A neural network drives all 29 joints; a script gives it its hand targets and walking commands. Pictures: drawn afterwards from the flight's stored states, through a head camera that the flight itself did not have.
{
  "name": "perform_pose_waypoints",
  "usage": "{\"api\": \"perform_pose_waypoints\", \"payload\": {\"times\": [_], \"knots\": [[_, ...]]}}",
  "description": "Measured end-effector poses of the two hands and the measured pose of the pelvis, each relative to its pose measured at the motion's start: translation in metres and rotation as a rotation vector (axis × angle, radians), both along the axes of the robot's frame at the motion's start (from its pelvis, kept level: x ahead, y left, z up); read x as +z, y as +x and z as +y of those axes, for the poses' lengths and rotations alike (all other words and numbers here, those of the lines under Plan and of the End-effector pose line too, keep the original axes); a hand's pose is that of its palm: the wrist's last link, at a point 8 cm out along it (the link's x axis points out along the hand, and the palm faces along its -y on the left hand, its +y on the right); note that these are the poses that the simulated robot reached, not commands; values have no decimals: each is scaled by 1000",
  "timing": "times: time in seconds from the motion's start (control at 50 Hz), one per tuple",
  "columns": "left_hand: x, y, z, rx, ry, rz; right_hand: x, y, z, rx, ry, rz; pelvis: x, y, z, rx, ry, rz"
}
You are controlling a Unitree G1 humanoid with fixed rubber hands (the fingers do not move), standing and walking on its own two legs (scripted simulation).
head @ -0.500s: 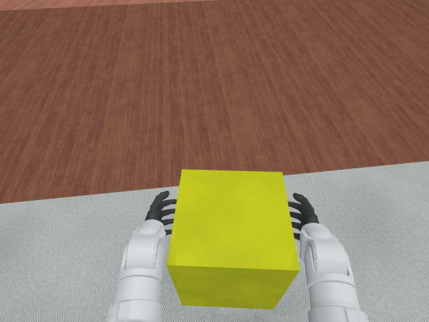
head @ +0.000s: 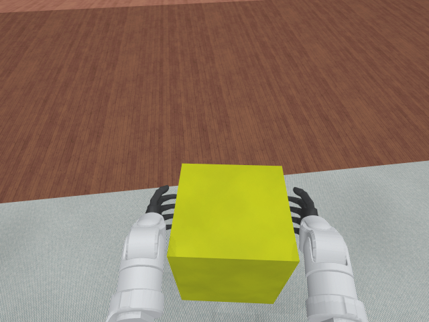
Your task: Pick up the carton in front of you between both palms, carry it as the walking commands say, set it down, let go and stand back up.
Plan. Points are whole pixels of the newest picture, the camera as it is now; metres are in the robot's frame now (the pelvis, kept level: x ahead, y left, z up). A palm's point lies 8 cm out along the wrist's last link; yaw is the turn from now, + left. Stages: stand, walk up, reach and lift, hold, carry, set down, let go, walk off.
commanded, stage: hold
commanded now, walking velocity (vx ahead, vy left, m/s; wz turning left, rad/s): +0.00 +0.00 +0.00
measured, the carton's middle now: (229, 236) +0.30 +0.00 -0.03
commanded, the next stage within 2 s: carry in 0.12 s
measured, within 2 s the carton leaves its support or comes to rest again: neither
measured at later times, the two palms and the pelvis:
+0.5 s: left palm (157, 180) +0.37 +0.16 +0.08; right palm (298, 180) +0.37 -0.14 +0.08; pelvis +0.10 +0.00 -0.03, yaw +0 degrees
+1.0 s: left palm (162, 124) +0.60 +0.19 +0.06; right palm (269, 125) +0.60 -0.11 +0.06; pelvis +0.38 +0.04 -0.03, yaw -1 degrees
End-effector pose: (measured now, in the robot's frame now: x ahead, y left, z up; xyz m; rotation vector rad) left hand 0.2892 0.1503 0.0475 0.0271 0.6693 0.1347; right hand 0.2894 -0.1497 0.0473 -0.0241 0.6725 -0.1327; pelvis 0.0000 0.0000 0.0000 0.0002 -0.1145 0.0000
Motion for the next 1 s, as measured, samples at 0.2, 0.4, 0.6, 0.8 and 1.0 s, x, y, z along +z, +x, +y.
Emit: {"api": "perform_pose_waypoints", "payload": {"times": [0.2,0.4,0.6,0.8,1.0], "knots": [[2,7,0,2,3,-15,1,7,0,1,2,-15,-4,9,0,-1,0,70],[28,52,-2,25,-29,-128,27,53,-2,-24,42,-128,-19,61,-2,12,-8,168],[24,115,-2,22,-69,-48,19,104,-2,-78,74,-48,-21,147,5,-40,-9,217],[27,177,10,138,-103,6,28,196,11,-27,108,9,-2,251,0,31,28,223],[13,311,40,104,-109,-64,12,315,37,-77,87,-66,-33,380,37,-25,34,160]]}}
